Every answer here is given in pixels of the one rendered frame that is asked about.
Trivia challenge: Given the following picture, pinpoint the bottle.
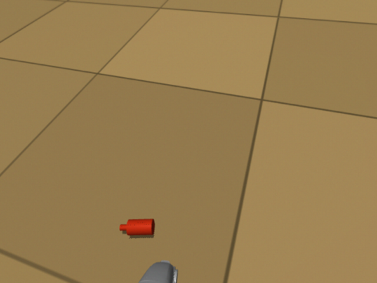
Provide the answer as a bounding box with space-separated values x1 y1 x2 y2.
120 219 154 235

